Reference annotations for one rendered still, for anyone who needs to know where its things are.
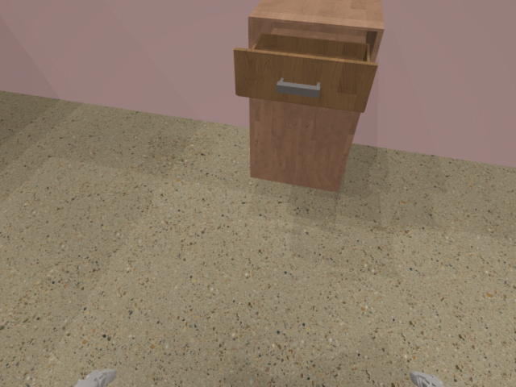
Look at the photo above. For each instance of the robot left hand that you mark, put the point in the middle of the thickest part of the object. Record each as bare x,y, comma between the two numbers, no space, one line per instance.
98,378

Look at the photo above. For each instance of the drawer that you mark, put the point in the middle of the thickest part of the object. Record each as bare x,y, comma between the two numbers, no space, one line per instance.
343,69

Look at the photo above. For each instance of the robot right hand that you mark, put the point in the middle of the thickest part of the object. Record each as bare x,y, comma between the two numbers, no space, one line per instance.
424,380

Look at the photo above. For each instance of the cabinet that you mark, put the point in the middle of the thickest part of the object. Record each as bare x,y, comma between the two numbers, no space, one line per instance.
299,144

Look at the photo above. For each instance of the handle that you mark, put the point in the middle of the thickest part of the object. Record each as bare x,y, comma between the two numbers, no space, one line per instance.
298,89

